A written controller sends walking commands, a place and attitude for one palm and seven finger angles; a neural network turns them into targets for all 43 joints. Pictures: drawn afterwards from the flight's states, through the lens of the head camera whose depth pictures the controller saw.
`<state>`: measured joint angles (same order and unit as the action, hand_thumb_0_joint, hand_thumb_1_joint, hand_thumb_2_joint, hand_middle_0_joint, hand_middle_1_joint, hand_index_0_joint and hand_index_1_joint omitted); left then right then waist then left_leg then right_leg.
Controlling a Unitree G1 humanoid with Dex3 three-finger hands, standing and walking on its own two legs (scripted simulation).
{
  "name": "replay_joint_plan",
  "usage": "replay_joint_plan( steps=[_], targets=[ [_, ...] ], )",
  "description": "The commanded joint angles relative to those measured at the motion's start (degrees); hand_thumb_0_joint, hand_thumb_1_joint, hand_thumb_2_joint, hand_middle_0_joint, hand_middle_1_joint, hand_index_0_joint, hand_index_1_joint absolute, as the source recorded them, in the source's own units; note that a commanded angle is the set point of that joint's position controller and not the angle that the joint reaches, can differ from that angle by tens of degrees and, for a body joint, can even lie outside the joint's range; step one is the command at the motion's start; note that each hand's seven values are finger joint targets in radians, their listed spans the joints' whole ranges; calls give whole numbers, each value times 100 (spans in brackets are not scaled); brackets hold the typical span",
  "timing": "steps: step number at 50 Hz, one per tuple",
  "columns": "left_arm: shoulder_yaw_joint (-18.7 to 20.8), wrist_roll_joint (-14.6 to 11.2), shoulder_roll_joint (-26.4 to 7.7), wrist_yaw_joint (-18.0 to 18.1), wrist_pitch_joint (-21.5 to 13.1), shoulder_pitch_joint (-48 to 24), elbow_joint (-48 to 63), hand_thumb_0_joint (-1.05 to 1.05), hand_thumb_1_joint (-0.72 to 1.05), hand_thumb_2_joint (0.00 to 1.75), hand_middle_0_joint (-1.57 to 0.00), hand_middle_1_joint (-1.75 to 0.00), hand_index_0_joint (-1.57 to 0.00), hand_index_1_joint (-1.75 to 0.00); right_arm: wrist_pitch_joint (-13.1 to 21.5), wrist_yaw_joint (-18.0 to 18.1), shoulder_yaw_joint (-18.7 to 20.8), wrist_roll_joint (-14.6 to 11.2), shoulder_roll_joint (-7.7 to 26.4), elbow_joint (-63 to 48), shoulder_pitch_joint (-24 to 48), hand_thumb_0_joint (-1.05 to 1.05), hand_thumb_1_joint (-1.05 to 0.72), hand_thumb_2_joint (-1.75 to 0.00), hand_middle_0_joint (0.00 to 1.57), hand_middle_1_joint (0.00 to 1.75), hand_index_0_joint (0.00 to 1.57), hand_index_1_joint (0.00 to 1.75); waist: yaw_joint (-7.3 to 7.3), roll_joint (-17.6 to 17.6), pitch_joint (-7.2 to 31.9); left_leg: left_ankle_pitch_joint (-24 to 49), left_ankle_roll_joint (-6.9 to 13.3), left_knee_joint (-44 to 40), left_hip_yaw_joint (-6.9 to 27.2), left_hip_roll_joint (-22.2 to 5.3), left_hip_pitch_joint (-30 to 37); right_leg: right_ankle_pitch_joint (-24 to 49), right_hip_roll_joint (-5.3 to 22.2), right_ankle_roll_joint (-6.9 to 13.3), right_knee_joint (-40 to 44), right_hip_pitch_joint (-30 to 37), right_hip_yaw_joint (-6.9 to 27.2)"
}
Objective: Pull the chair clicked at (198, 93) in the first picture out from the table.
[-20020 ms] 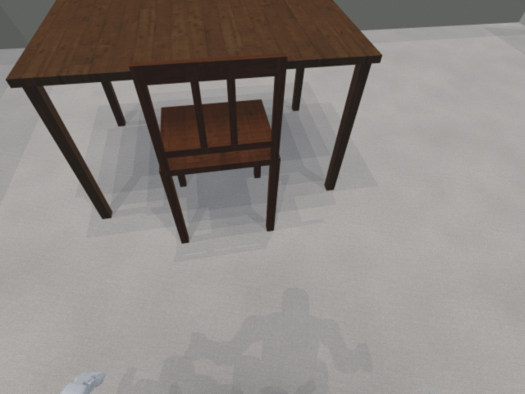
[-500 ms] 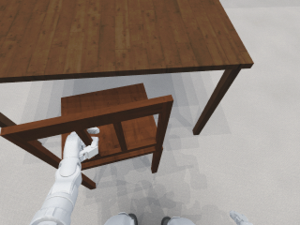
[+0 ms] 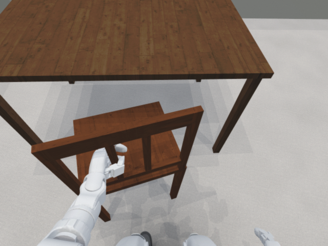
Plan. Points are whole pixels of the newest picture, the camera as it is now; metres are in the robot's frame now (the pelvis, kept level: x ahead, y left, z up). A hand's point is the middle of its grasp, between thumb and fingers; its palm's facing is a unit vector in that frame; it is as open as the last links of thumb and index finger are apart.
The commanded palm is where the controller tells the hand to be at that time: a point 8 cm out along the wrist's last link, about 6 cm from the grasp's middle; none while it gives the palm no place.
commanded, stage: step backward, pulling the chair out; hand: left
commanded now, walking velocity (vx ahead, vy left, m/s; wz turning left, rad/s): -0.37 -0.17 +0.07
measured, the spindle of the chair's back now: (115, 162) +0.36 +0.15 -0.10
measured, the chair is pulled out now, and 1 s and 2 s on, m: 0.14 0.29 0.46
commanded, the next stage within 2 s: stop walking, hand still on the chair in 1.92 s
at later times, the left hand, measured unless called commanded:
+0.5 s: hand (131, 198) +0.24 +0.09 -0.06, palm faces +0.13 -0.97 -0.21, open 5.3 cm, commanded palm +0.24 +0.14 -0.07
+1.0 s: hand (134, 219) +0.19 +0.08 -0.06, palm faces +0.10 -0.97 -0.23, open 5.4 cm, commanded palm +0.16 +0.13 -0.06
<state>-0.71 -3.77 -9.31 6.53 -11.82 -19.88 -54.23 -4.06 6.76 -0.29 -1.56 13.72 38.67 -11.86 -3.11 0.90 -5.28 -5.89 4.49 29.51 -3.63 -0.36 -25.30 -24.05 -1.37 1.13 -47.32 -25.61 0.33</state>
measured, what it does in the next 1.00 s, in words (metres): walks backwards: right foot, then left foot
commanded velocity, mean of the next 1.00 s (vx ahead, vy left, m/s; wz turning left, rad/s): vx -0.39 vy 0.07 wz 0.11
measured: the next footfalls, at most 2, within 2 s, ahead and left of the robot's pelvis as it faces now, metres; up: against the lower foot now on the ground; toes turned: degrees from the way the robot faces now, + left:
right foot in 0.32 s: -0.03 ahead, -0.18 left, +0.00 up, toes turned -1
left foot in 0.66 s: -0.04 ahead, +0.05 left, +0.00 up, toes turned +1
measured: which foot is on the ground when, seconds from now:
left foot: down 0.00-0.36, up 0.38-0.64, down 0.66-0.92, up 0.94-1.00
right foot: up 0.00-0.30, down 0.32-1.00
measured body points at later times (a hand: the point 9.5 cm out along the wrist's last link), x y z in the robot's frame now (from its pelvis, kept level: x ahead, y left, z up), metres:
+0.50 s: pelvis -0.05 -0.07 +0.01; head +0.01 -0.11 +0.45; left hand +0.23 +0.14 -0.05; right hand +0.01 -0.35 -0.14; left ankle -0.03 +0.05 -0.67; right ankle -0.13 -0.19 -0.73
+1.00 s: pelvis -0.14 -0.08 +0.01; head -0.04 -0.11 +0.44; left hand +0.18 +0.13 -0.05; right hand -0.01 -0.30 -0.14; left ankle -0.13 +0.05 -0.68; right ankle -0.07 -0.18 -0.73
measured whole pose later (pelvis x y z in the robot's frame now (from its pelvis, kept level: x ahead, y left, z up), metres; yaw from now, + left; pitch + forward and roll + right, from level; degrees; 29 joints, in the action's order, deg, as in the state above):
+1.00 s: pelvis -0.14 -0.08 +0.01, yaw +2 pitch +1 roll +1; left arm 3.7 -3.2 -8.8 6.2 -9.5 -20.2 -48.8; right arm -2.4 4.0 -0.9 -2.6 11.5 38.5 -8.7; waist -2.9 2.7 -12.3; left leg -27.0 -2.1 51.8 2.7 2.5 -26.7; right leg -9.5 1.7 2.1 -29.4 -20.9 -3.3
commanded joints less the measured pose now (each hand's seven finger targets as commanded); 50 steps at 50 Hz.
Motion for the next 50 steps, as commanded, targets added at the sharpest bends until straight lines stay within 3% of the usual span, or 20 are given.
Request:
replay_joint_plan(
  steps=[1, 10, 15, 17, 18, 19, 21, 24, 27, 30, 31, 32, 34, 35, 39, 44, 45, 46, 47, 50],
  targets=[
    [-15, 168, -568, 71, -331, -1246, 1160, 0, 90, 90, -50, -145, -50, -145, 347, -38, 217, 135, 763, -513, 81, 0, -90, -90, 20, 30, 20, 30, 207, 592, 1769, -1142, 344, -1416, 2124, -1944, 1589, -505, 219, -17, -614, -27, 210],
    [319, 292, -750, 28, -294, -497, 1674, 0, 90, 90, -50, -145, -50, -145, 693, -213, 260, 225, 823, -312, -177, 0, -90, -90, 20, 30, 20, 30, 92, 1653, 2446, 240, 150, -869, 1579, -1528, 2977, -799, 23, -107, 10, -143, -147],
    [669, 198, -1051, -136, -353, 196, 1979, 0, 90, 90, -50, -145, -50, -145, 751, -312, 279, 113, 749, -422, -11, 0, -90, -90, 20, 30, 20, 30, 283, 1713, 2444, 593, -95, -207, 1018, -1076, 2578, 408, 3, -5, 2590, 897, -435],
    [775, 177, -1337, -258, -431, 316, 2241, 0, 90, 90, -50, -145, -50, -145, 737, -326, 298, 76, 596, -499, 140, 0, -90, -90, 20, 30, 20, 30, 292, 670, 2338, -160, -440, 728, 487, -508, 2237, 1826, 602, 82, 3624, 1344, -85],
    [861, 202, -1537, -253, -446, 355, 2331, 0, 90, 90, -50, -145, -50, -145, 709, -283, 258, 13, 504, -606, 358, 0, -90, -90, 20, 30, 20, 30, 346, -367, 2040, -1447, -608, 1636, 200, -108, 1369, 2739, 1362, 320, 3641, 1479, 401],
    [1110, 110, -1731, -209, -305, 351, 2035, 0, 90, 90, -50, -145, -50, -145, 698, -226, 375, -177, 640, -592, 305, 0, -90, -90, 20, 30, 20, 30, 348, -2309, 1837, -2542, -695, 2953, 294, 315, 142, 4294, 1992, 584, 3015, 1586, 997],
    [776, 252, -1164, -166, -219, -293, 1726, 0, 90, 90, -50, -145, -50, -145, 689, -196, 318, -69, 641, -413, 593, 0, -90, -90, 20, 30, 20, 30, 290, -1731, 1499, -2408, -667, 3426, 856, 69, -735, 6518, 2164, 659, 2092, 2459, 829],
    [925, 442, -1575, -27, -334, -1234, 1536, 0, 90, 90, -50, -145, -50, -145, 697, -78, 85, 61, 570, -140, 682, 0, -90, -90, 20, 30, 20, 30, 192, -267, 1248, -2425, -702, 2686, 488, 146, -934, 6904, 1933, 429, 1857, 3119, 344],
    [923, 379, -1478, 44, -390, -1084, 1058, 0, 90, 90, -50, -145, -50, -145, 668, 65, 150, -15, 722, 14, 394, 0, -90, -90, 20, 30, 20, 30, 251, -1041, 1409, -2160, -650, 1501, 428, 184, -597, 7628, 1943, 372, 1584, 3423, 534],
    [577, 319, -1235, 60, -279, -1340, 868, 0, 90, 90, -50, -145, -50, -145, 549, 134, 201, -75, 905, 94, 148, 0, -90, -90, 20, 30, 20, 30, 179, -876, 1597, -590, -622, 21, 292, 120, 505, 7025, 1856, 230, 1396, 2941, 421],
    [456, 300, -1228, 50, -286, -1539, 987, 0, 90, 90, -50, -145, -50, -145, 517, 152, 221, -93, 960, 73, 72, 0, -90, -90, 20, 30, 20, 30, 115, -749, 1652, 444, -543, -613, 252, 5, 971, 6721, 1620, 38, 1073, 2704, 202],
    [376, 286, -1222, 32, -286, -1653, 1015, 0, 90, 90, -50, -145, -50, -145, 462, 152, 282, -132, 1060, 9, -28, 0, -90, -90, 20, 30, 20, 30, 71, -629, 1822, 2897, -317, -737, 509, -398, 1787, 5967, 1200, -237, 652, 2094, -146],
    [130, 308, -761, -65, -261, -1644, 835, 0, 90, 90, -50, -145, -50, -145, 375, -69, 398, -88, 1106, -42, -247, 0, -90, -90, 20, 30, 20, 30, 37, 270, 2195, 5856, 316, 109, 1267, -1280, 3801, 1339, 493, -237, -8, 46, -165],
    [-14, 317, -474, -97, -284, -1546, 906, 0, 90, 90, -50, -145, -50, -145, 361, -170, 366, 7, 929, -64, -274, 0, -90, -90, 20, 30, 20, 30, 43, 626, 2235, 6213, 506, 31, 1666, -1554, 4106, -522, 366, -133, 10, -474, -50],
    [241, 319, -652, -112, -167, -846, 1240, 0, 90, 90, -50, -145, -50, -145, 354, -244, 395, 47, 867, -324, -142, 0, -90, -90, 20, 30, 20, 30, 216, 1118, 2361, 5432, 512, -17, 1522, -1449, 3601, -217, 356, -122, 696, 35, -141],
    [458, 308, -924, -146, -129, -505, 1526, 0, 90, 90, -50, -145, -50, -145, 373, -235, 312, -19, 795, -693, 74, 0, -90, -90, 20, 30, 20, 30, 270, 613, 2001, 1817, 15, 218, 1143, -1078, 1275, 2356, 544, -94, 2429, 2166, -93],
    [382, 324, -999, -142, -144, -645, 1676, 0, 90, 90, -50, -145, -50, -145, 374, -211, 263, -54, 677, -765, 99, 0, -90, -90, 20, 30, 20, 30, 199, -245, 2102, 330, -295, 659, 684, -605, 520, 3821, 1226, 105, 2621, 2781, 506],
    [463, 245, -1156, -105, -125, -710, 1642, 0, 90, 90, -50, -145, -50, -145, 394, -145, 325, -140, 664, -845, 171, 0, -90, -90, 20, 30, 20, 30, 222, -1308, 2156, -2327, -666, 1918, 361, 128, 102, 4428, 2399, 687, 2902, 2512, 1747],
    [529, 207, -1128, -61, -3, -718, 1474, 0, 90, 90, -50, -145, -50, -145, 411, -137, 405, -168, 798, -768, 197, 0, -90, -90, 20, 30, 20, 30, 327, -1283, 2148, -2925, -708, 3196, 800, 206, 92, 4259, 2999, 883, 3089, 1971, 1955],
    [411, 292, -885, -19, 136, -937, 1368, 0, 90, 90, -50, -145, -50, -145, 411, -183, 196, -21, 603, -514, 351, 0, -90, -90, 20, 30, 20, 30, 171, -615, 2246, -2339, -800, 3535, 1180, -58, 1, 3849, 2678, 908, 2631, 2047, 1142]
  ],
)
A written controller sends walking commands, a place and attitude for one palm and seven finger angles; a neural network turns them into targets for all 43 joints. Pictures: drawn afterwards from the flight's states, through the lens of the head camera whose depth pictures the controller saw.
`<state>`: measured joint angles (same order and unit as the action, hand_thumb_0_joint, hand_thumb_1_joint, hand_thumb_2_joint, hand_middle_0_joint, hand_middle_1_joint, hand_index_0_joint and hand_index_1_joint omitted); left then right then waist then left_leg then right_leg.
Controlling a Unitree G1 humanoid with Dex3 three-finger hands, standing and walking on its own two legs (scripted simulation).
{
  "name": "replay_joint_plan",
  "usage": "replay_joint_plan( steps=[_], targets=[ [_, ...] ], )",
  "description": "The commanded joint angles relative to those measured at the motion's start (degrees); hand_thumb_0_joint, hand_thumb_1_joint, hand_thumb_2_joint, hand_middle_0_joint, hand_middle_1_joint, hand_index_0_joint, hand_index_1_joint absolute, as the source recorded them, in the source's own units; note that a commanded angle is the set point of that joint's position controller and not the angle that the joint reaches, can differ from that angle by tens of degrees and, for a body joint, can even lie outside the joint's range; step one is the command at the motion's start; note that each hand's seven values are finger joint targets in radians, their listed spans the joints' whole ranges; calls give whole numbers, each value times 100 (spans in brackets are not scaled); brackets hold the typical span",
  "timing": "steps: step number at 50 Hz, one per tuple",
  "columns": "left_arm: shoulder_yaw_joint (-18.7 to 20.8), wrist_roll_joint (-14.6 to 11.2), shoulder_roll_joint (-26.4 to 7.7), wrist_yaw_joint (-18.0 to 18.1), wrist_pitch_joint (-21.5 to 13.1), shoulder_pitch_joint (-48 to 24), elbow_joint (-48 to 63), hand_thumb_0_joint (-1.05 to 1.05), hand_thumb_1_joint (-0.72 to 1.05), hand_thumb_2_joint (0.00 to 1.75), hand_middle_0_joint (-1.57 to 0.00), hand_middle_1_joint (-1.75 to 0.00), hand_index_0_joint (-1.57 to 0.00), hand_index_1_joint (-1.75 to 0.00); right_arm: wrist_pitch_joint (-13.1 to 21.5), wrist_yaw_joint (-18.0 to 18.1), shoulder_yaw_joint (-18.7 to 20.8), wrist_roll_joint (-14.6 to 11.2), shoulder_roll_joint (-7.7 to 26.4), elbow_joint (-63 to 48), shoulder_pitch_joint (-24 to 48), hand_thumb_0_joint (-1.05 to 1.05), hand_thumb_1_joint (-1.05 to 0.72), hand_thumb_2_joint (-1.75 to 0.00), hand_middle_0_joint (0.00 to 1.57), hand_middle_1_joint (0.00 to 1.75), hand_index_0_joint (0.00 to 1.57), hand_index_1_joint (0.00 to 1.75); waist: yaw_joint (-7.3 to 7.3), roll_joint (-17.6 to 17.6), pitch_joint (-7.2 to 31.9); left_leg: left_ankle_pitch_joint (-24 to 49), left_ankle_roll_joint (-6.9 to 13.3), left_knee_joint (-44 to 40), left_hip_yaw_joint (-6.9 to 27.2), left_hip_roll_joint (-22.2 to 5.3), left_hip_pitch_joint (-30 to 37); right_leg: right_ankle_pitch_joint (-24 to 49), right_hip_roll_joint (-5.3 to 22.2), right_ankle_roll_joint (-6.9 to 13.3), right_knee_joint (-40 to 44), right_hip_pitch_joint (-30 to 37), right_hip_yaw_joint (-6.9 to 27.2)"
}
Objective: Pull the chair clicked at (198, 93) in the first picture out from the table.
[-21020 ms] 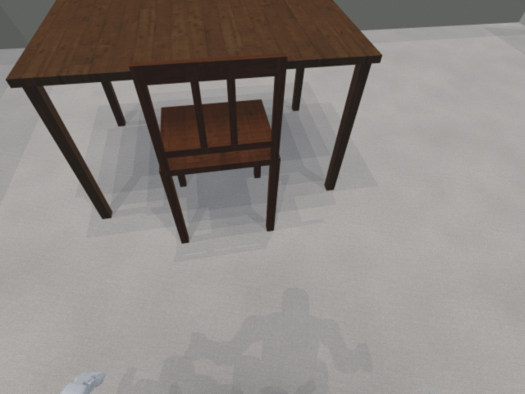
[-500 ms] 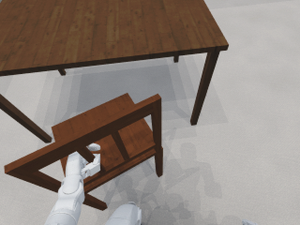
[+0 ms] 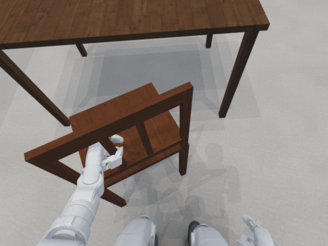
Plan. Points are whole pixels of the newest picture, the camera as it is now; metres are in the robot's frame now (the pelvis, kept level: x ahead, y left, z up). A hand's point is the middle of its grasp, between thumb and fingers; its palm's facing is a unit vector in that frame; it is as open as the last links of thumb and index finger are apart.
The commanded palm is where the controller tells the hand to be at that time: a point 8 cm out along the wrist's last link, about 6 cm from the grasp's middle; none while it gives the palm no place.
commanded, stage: step backward, pulling the chair out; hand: left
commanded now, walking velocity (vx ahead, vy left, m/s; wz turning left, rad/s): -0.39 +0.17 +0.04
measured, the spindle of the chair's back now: (115, 153) +0.36 +0.17 -0.11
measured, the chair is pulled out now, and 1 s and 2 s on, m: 0.29 0.46 0.51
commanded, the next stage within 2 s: stop walking, hand still on the chair in 0.92 s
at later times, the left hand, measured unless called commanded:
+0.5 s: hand (105, 196) +0.23 +0.16 -0.06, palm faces -0.18 -0.97 -0.19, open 5.3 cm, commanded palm +0.23 +0.22 -0.08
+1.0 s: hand (93, 232) +0.15 +0.18 -0.06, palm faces -0.13 -0.97 -0.20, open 5.7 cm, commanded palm +0.13 +0.23 -0.07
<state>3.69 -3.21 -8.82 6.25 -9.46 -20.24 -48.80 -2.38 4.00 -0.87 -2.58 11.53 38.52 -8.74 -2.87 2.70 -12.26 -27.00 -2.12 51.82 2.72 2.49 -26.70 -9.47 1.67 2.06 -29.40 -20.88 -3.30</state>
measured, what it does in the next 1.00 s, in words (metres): walks backwards: left foot, then right foot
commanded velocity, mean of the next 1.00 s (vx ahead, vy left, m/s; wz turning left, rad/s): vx -0.34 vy -0.11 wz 0.00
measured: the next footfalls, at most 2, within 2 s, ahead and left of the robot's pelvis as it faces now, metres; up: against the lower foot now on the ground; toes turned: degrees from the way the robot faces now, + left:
left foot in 0.30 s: -0.13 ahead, +0.23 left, +0.00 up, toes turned +9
right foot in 0.50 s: -0.02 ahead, -0.01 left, +0.00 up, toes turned -5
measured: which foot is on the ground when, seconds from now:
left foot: up 0.00-0.28, down 0.30-0.50, up 0.52-0.72, down 0.74-0.98, up 1.00-1.00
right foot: down 0.00-0.32, up 0.34-0.48, down 0.50-0.74, up 0.76-0.92, down 0.94-1.00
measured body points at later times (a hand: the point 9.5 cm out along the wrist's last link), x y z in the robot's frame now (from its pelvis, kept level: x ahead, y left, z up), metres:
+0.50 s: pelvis -0.09 +0.08 +0.00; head -0.01 +0.07 +0.44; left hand +0.23 +0.22 -0.05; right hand +0.01 -0.14 -0.14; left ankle -0.16 +0.23 -0.72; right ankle -0.06 -0.01 -0.74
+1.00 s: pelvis -0.18 +0.08 -0.01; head -0.08 +0.05 +0.43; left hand +0.15 +0.23 -0.05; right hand -0.08 -0.15 -0.16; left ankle -0.09 +0.28 -0.73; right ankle -0.15 -0.02 -0.74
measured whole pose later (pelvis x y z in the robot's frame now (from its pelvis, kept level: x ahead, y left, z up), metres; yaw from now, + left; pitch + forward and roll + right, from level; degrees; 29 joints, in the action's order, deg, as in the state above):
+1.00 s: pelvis -0.18 +0.08 -0.01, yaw -1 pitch -2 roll -3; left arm -3.8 -1.5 -6.7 2.9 -11.4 -18.8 -41.9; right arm -1.5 3.4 1.0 -1.2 12.4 38.6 -10.8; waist -2.3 7.6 -15.3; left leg -8.8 -4.3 33.1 2.6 -10.8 -22.6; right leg -13.0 -3.1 1.6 -31.6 -15.4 -4.5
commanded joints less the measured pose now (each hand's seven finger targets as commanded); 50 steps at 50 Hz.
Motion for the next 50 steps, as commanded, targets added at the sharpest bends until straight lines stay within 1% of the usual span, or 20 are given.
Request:
replay_joint_plan(
  steps=[1, 7, 11, 13, 16, 18, 21, 23, 24, 25, 26, 28, 34, 35, 37, 39, 40, 42, 48, 50],
  targets=[
    [24, 238, -943, 34, -158, -945, 767, 0, 90, 90, -50, -145, -50, -145, 239, 101, 193, 90, 769, -446, 99, 0, -90, -90, 20, 30, 20, 30, 134, -752, 2944, -134, -159, 1140, 428, -288, 121, 2550, 2149, 698, 714, 1677, 1233],
    [-283, 213, -587, 28, -46, -1079, 398, 0, 90, 90, -50, -145, -50, -145, 236, 229, 245, 106, 870, -257, -225, 0, -90, -90, 20, 30, 20, 30, 297, -1762, 2794, -285, -134, -335, -232, -275, 548, 1851, 2006, 548, 948, 1689, 1036],
    [-483, 262, -353, -25, 31, -1012, 396, 0, 90, 90, -50, -145, -50, -145, 141, 329, 287, 137, 928, -218, -512, 0, -90, -90, 20, 30, 20, 30, 208, -1743, 2973, 226, -125, -2191, -666, -341, 998, 2106, 1769, 381, 768, 1860, 818],
    [-645, 254, -200, -79, -9, -951, 651, 0, 90, 90, -50, -145, -50, -145, 5, 387, 329, 135, 944, -335, -554, 0, -90, -90, 20, 30, 20, 30, 84, -1364, 2990, 1557, -69, -3529, -824, -572, 1528, 2014, 1333, 31, 146, 1734, 428],
    [-1052, 223, 314, -232, -116, -901, 1441, 0, 90, 90, -50, -145, -50, -145, -127, 309, 520, 143, 1202, -780, -375, 0, -90, -90, 20, 30, 20, 30, 122, 528, 2750, 5076, 492, -3185, -45, -1983, 2234, 731, 151, -261, -1399, 401, -114],
    [-1200, 309, 423, -365, -310, -1415, 2158, 0, 90, 90, -50, -145, -50, -145, -5, 139, 402, 372, 931, -814, -124, 0, -90, -90, 20, 30, 20, 30, -36, 2144, 2300, 6922, 682, -2797, -23, -2159, 2566, -1309, 49, -206, -2102, -568, -179],
    [-1103, 344, 455, -314, -345, -1086, 1611, 0, 90, 90, -50, -145, -50, -145, 64, -98, 527, 217, 940, -512, -513, 0, -90, -90, 20, 30, 20, 30, 57, 1231, 2341, 7613, 532, -1641, -412, -1961, 3512, -1086, -100, -27, -617, -496, -310],
    [-1097, 395, 322, -289, -416, -1454, 1361, 0, 90, 90, -50, -145, -50, -145, 154, -160, 548, 134, 933, -383, -708, 0, -90, -90, 20, 30, 20, 30, 0, 605, 2714, 6941, 194, -663, -427, -1663, 3432, 921, -152, 159, 1198, 766, -393],
    [-1073, 469, 122, -322, -499, -1670, 1272, 0, 90, 90, -50, -145, -50, -145, 214, -135, 508, 143, 844, -372, -728, 0, -90, -90, 20, 30, 20, 30, 7, 37, 2662, 4862, 62, -216, -526, -1402, 2070, 2951, 249, 361, 1293, 2098, 118],
    [-1007, 451, -45, -306, -545, -1710, 1017, 0, 90, 90, -50, -145, -50, -145, 215, -24, 449, 139, 699, -393, -670, 0, -90, -90, 20, 30, 20, 30, -15, -1016, 2771, 1097, -98, 343, -601, -894, 578, 5665, 1337, 891, 666, 3164, 1202],
    [-806, 383, -238, -284, -525, -1486, 581, 0, 90, 90, -50, -145, -50, -145, 309, 55, 341, 142, 651, -468, -576, 0, -90, -90, 20, 30, 20, 30, 157, -1407, 2626, -561, -90, 869, -75, -605, 13, 6240, 2045, 1127, 556, 2804, 1384],
    [-686, 342, -221, -263, -567, -1595, 583, 0, 90, 90, -50, -145, -50, -145, 339, 102, 421, 83, 773, -373, -394, 0, -90, -90, 20, 30, 20, 30, 185, -1822, 2601, -497, -126, 891, 318, -763, 242, 4600, 1970, 999, 552, 2161, 1085],
    [-697, 301, -189, -208, -582, -715, 581, 0, 90, 90, -50, -145, -50, -145, 250, 280, 227, 197, 675, -275, -332, 0, -90, -90, 20, 30, 20, 30, 47, -1339, 2617, 1404, -97, -2062, -597, -631, 1578, 1887, 1059, 292, 363, 1112, 183],
    [-872, 290, -89, -243, -581, -801, 853, 0, 90, 90, -50, -145, -50, -145, 241, 289, 240, 214, 719, -326, -324, 0, -90, -90, 20, 30, 20, 30, 3, -1037, 2482, 2143, -42, -2803, -575, -815, 1809, 1149, 865, 82, 2, 839, 37],
    [-1050, 268, 121, -291, -572, -943, 1351, 0, 90, 90, -50, -145, -50, -145, 216, 211, 365, 304, 979, -598, -160, 0, -90, -90, 20, 30, 20, 30, 37, 951, 2163, 3640, 967, -3486, 1624, -2561, 1283, -1339, -90, -270, -1913, 124, 92],
    [-1190, 251, 366, -317, -519, -689, 1305, 0, 90, 90, -50, -145, -50, -145, 120, 43, 314, 214, 835, -753, -9, 0, -90, -90, 20, 30, 20, 30, 153, 366, 2070, 2889, 1359, -3696, 1577, -2856, 871, -2058, -201, -221, -3021, 230, 460],
    [-1155, 254, 232, -370, -512, -920, 1919, 0, 90, 90, -50, -145, -50, -145, 151, 38, 361, 325, 774, -780, 184, 0, -90, -90, 20, 30, 20, 30, 156, 1340, 1992, 2725, 1325, -3501, 1422, -2750, 717, -2070, 90, -169, -2838, 179, 502],
    [-999, 258, 131, -377, -438, -707, 1821, 0, 90, 90, -50, -145, -50, -145, 189, -27, 406, 293, 816, -637, -59, 0, -90, -90, 20, 30, 20, 30, 140, 1944, 1912, 3406, 1052, -2960, 660, -2343, 1234, -1824, 175, -103, -1880, 224, 492],
    [-902, 342, -164, -465, -510, -681, 1636, 0, 90, 90, -50, -145, -50, -145, 339, -4, 415, 117, 739, -559, -497, 0, -90, -90, 20, 30, 20, 30, 25, 38, 2553, 3248, 307, -1652, 79, -1439, 2213, 488, 180, -238, 1505, 1296, 326],
    [-413, 305, -723, -347, -386, -572, 1352, 0, 90, 90, -50, -145, -50, -145, 291, 95, 493, -45, 771, -668, -354, 0, -90, -90, 20, 30, 20, 30, 37, -2051, 2597, 580, -23, -624, -475, -666, 1090, 1385, 1142, 226, 1009, 1296, 1066]
  ],
)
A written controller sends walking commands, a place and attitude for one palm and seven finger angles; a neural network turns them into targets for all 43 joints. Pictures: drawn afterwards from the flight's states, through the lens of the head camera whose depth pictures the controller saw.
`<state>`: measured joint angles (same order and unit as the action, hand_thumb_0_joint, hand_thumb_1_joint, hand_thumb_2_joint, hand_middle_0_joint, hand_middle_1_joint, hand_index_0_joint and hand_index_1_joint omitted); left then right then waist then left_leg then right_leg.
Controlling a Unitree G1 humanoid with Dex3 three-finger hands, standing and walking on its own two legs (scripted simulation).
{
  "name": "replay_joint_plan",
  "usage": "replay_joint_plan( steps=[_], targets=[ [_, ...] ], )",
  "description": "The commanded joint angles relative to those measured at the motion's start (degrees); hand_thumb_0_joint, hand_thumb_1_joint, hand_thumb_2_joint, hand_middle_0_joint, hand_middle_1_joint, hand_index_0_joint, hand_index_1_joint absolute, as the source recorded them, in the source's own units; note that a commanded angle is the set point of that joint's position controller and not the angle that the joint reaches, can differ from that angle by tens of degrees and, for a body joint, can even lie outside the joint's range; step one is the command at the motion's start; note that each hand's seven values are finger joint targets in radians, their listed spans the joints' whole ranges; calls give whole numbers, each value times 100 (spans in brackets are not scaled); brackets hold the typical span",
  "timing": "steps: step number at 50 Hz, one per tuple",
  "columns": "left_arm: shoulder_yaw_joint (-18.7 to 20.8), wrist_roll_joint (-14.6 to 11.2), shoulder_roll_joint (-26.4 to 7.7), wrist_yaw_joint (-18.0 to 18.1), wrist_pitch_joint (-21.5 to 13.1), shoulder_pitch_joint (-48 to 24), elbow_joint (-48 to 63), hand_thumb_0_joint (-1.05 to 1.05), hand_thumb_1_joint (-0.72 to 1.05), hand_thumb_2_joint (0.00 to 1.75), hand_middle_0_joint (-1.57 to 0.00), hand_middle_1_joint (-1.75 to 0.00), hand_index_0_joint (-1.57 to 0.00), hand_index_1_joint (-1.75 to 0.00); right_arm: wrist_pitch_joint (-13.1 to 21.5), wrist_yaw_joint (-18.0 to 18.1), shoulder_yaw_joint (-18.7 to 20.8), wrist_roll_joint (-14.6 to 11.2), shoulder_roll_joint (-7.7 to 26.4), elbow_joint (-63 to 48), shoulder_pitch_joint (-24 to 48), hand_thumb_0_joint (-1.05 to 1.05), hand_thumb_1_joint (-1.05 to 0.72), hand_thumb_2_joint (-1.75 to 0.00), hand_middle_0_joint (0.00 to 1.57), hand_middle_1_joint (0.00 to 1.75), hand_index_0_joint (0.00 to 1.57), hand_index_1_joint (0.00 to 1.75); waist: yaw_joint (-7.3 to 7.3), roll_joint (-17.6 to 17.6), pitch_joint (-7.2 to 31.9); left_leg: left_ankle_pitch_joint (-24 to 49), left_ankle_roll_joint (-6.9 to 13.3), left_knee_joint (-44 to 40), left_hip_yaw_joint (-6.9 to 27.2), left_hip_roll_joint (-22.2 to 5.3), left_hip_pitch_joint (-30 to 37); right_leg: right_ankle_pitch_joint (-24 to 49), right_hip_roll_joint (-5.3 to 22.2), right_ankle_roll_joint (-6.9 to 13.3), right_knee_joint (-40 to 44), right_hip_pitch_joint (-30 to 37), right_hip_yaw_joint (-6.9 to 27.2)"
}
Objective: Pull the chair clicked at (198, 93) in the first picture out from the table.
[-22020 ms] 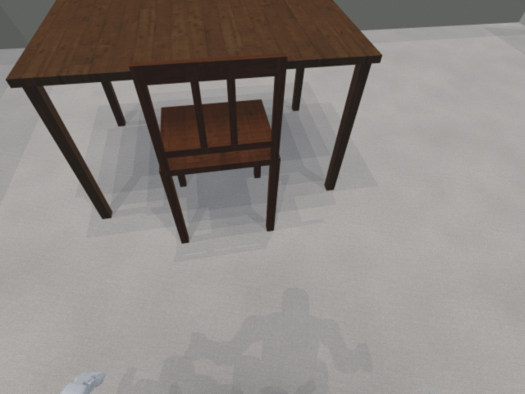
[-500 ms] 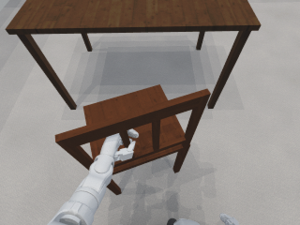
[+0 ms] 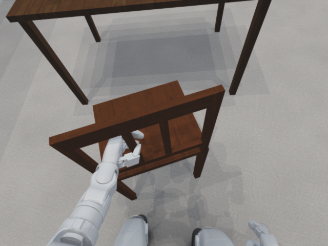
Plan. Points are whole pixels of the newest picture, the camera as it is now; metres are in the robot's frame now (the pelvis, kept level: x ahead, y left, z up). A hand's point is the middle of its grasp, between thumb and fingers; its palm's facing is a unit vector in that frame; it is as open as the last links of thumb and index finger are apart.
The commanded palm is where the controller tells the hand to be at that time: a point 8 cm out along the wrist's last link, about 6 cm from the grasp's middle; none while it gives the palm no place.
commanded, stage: stop walking, hand still on the chair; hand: left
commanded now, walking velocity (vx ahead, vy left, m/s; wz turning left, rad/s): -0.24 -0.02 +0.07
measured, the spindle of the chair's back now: (134, 148) +0.37 +0.12 -0.10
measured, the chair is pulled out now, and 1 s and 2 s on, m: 0.46 0.51 0.51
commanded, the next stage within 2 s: open the thumb and straighten the fingers in 0.92 s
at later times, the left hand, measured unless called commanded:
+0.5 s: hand (135, 171) +0.28 +0.10 -0.04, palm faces -0.09 -0.98 -0.17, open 5.4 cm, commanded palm +0.27 +0.15 -0.04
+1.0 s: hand (132, 173) +0.28 +0.10 -0.05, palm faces -0.14 -0.98 -0.16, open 5.5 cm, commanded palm +0.26 +0.16 -0.03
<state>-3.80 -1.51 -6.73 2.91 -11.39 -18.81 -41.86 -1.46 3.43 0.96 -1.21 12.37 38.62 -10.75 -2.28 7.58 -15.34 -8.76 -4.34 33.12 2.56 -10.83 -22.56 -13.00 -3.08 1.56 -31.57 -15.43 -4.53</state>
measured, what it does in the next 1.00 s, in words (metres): steps on the spot: left foot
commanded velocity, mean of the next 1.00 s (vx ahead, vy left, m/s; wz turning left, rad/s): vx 0.02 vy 0.03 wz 0.00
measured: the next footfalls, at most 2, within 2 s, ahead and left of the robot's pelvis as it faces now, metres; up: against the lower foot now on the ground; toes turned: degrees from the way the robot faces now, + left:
left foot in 0.24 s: -0.04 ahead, +0.13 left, +0.00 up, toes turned +5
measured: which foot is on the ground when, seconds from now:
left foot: up 0.00-0.22, down 0.24-1.00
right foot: down 0.00-1.00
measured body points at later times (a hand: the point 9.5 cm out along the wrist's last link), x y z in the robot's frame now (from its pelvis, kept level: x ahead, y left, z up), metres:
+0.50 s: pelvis -0.04 +0.00 +0.01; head +0.01 -0.01 +0.46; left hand +0.28 +0.15 -0.03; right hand +0.09 -0.25 -0.10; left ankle -0.08 +0.13 -0.72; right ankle +0.03 -0.10 -0.73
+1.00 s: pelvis -0.02 +0.02 +0.01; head +0.01 +0.01 +0.46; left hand +0.28 +0.15 -0.03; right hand +0.07 -0.23 -0.11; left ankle -0.08 +0.13 -0.72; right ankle +0.03 -0.10 -0.72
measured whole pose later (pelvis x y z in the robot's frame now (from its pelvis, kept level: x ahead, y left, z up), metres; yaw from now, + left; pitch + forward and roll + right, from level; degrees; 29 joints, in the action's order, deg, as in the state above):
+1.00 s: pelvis -0.02 +0.02 +0.01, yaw +1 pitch -1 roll +0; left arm -7.4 -1.1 -5.0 3.9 -8.4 -17.0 -51.0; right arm -2.3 6.1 -0.3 -1.9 12.6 40.7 -14.2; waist -2.5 1.1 -5.0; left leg -18.6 0.2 24.6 -3.8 -0.4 -4.9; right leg -9.7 2.0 0.1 -26.5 -15.6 -3.1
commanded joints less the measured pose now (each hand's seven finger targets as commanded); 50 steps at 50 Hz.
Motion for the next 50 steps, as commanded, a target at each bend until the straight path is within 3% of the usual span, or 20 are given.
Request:
replay_joint_plan(
  steps=[1, 2, 4, 5, 8, 11, 13, 15, 16, 20, 23, 24, 25, 29, 33, 34, 37, 40, 47, 50],
  targets=[
    [299, 67, -806, -24, -130, -841, 598, 0, 90, 90, -50, -145, -50, -145, 197, 176, 305, -195, 718, -717, 131, 0, -90, -90, 20, 30, 20, 30, 137, -2798, 2710, -1703, 244, 2083, -82, 765, 328, 1981, 1904, 373, 1153, 568, 1364],
    [275, 46, -887, -3, -173, -1768, 1426, 0, 90, 90, -50, -145, -50, -145, 218, 188, 181, -179, 609, -775, 315, 0, -90, -90, 20, 30, 20, 30, 184, -2343, 2692, -1806, 282, 2380, 137, 681, 301, 1727, 1996, 395, 1108, 555, 1388],
    [260, 52, -805, 94, -55, -1347, 1234, 0, 90, 90, -50, -145, -50, -145, 289, 182, 28, -88, 532, -629, 291, 0, -90, -90, 20, 30, 20, 30, 109, -1207, 2653, -1791, 357, 1893, 124, 713, 266, 1787, 2020, 648, 846, 779, 1300],
    [407, 48, -812, 131, 33, -912, 797, 0, 90, 90, -50, -145, -50, -145, 288, 191, 0, -80, 480, -603, 149, 0, -90, -90, 20, 30, 20, 30, 117, -1353, 2720, -1732, 372, 1509, 41, 753, 241, 2193, 1906, 565, 671, 1148, 1138],
    [390, -8, -720, 170, 119, -846, 675, 0, 90, 90, -50, -145, -50, -145, 326, 244, 22, -66, 568, -632, 14, 0, -90, -90, 20, 30, 20, 30, 152, -1932, 2914, -1551, 408, 214, -175, 874, 410, 3273, 1827, 376, 585, 1983, 1181],
    [231, -56, -624, 191, 202, -1055, 755, 0, 90, 90, -50, -145, -50, -145, 273, 310, 70, -56, 678, -601, -87, 0, -90, -90, 20, 30, 20, 30, 110, -1622, 2871, -251, 444, -1227, -214, 694, 1077, 3128, 1719, 42, 406, 2065, 1210],
    [97, -69, -519, 175, 235, -1378, 1003, 0, 90, 90, -50, -145, -50, -145, 214, 303, 151, -71, 795, -648, -72, 0, -90, -90, 20, 30, 20, 30, 170, -970, 2957, 922, 556, -1337, -117, 288, 1667, 2876, 1396, -224, 240, 1828, 1056],
    [-35, -25, -393, 175, 267, -1426, 853, 0, 90, 90, -50, -145, -50, -145, 169, 273, 97, -80, 694, -662, -78, 0, -90, -90, 20, 30, 20, 30, 77, -193, 3013, 1664, 585, -875, -226, 248, 1920, 2770, 1230, -150, 229, 1540, 763],
    [-18, 11, -429, 184, 261, -1544, 851, 0, 90, 90, -50, -145, -50, -145, 146, 252, 74, -69, 687, -685, -59, 0, -90, -90, 20, 30, 20, 30, 72, -140, 3042, 1620, 558, -810, -119, 249, 1718, 2617, 1215, -79, 291, 1668, 697],
    [73, -24, -518, 215, 321, -1391, 467, 0, 90, 90, -50, -145, -50, -145, 64, 247, 108, -135, 733, -717, -131, 0, -90, -90, 20, 30, 20, 30, 98, -1061, 2882, 108, 486, -1011, -91, 427, 1368, 1314, 1272, -23, 824, 1679, 908],
    [-3, -30, -426, 197, 285, -1503, 329, 0, 90, 90, -50, -145, -50, -145, 74, 255, 75, -110, 713, -723, -68, 0, -90, -90, 20, 30, 20, 30, 122, -886, 2608, -416, 545, -1183, -101, 446, 1446, 153, 1177, -47, 1080, 1139, 953],
    [24, -27, -507, 206, 266, -1494, 334, 0, 90, 90, -50, -145, -50, -145, 93, 272, 90, -102, 747, -643, -127, 0, -90, -90, 20, 30, 20, 30, 113, -655, 2490, -415, 566, -1305, -70, 427, 1471, 49, 1094, -57, 1081, 1015, 887],
    [21, -10, -461, 213, 257, -1429, 194, 0, 90, 90, -50, -145, -50, -145, 94, 267, 66, -85, 732, -661, -136, 0, -90, -90, 20, 30, 20, 30, 145, -641, 2446, -400, 584, -1345, -34, 397, 1382, 14, 1049, -66, 1038, 1020, 844],
    [-13, -6, -454, 203, 205, -1329, 49, 0, 90, 90, -50, -145, -50, -145, 147, 287, 71, -77, 760, -571, -206, 0, -90, -90, 20, 30, 20, 30, 129, -718, 2338, -45, 565, -1382, -12, 352, 1350, 493, 1006, -23, 923, 985, 796],
    [-83, -10, -320, 177, 149, -1224, -42, 0, 90, 90, -50, -145, -50, -145, 165, 300, 73, -63, 747, -533, -268, 0, -90, -90, 20, 30, 20, 30, 122, -1111, 2474, 519, 530, -1237, -16, 336, 1457, 1243, 1056, 50, 779, 1137, 828],
    [-45, -24, -424, 168, 138, -1189, -40, 0, 90, 90, -50, -145, -50, -145, 196, 319, 92, -71, 774, -474, -288, 0, -90, -90, 20, 30, 20, 30, 107, -1050, 2432, 698, 519, -1251, -13, 329, 1517, 1464, 1043, 49, 732, 1084, 794],
    [-152, -19, -263, 138, 98, -1109, -100, 0, 90, 90, -50, -145, -50, -145, 184, 317, 74, -51, 739, -454, -305, 0, -90, -90, 20, 30, 20, 30, 105, -1126, 2512, 990, 498, -1140, -19, 324, 1555, 1820, 1074, 83, 664, 1162, 786],
    [-144, -21, -306, 129, 69, -1040, -117, 0, 90, 90, -50, -145, -50, -145, 179, 324, 83, -50, 759, -382, -360, 0, -90, -90, 20, 30, 20, 30, 93, -968, 2526, 1184, 478, -1146, -32, 324, 1614, 2032, 1065, 104, 575, 1137, 754],
    [-232, -24, -204, 117, 38, -1057, -24, 0, 90, 90, -50, -145, -50, -145, 131, 318, 78, -54, 719, -424, -310, 0, -90, -90, 20, 30, 20, 30, 88, -1067, 2503, 1004, 464, -1112, -57, 363, 1556, 1976, 1079, 122, 617, 1120, 779],
    [-183, -32, -261, 122, 47, -982, 4, 0, 90, 90, -50, -145, -50, -145, 124, 327, 89, -56, 728, -430, -281, 0, -90, -90, 20, 30, 20, 30, 100, -899, 2530, 1035, 466, -1141, -74, 351, 1629, 1997, 1060, 103, 606, 1064, 763]
  ],
)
